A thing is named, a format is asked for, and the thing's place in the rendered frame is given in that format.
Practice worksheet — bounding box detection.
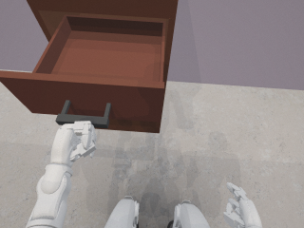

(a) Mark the left robot hand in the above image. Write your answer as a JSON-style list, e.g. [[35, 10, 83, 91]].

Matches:
[[50, 121, 97, 168]]

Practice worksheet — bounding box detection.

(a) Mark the robot thigh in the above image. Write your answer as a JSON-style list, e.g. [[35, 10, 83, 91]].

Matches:
[[104, 199, 140, 228], [174, 203, 210, 228]]

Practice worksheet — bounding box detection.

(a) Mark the drawer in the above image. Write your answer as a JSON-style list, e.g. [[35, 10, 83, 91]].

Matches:
[[0, 14, 166, 123]]

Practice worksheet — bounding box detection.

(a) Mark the robot left forearm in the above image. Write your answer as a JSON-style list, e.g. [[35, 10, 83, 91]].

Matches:
[[26, 163, 73, 228]]

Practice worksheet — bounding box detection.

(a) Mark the cabinet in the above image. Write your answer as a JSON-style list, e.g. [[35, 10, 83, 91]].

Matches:
[[27, 0, 179, 134]]

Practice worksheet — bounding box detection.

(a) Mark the right robot hand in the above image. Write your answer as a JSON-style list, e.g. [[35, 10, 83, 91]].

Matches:
[[223, 182, 262, 228]]

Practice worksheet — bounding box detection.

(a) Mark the handle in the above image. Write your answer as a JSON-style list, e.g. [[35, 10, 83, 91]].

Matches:
[[55, 100, 111, 128]]

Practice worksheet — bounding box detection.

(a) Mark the left robot thigh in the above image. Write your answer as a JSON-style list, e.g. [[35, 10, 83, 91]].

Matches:
[[104, 199, 140, 228]]

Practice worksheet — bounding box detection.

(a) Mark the right robot thigh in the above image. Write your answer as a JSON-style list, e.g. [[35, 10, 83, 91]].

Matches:
[[174, 203, 210, 228]]

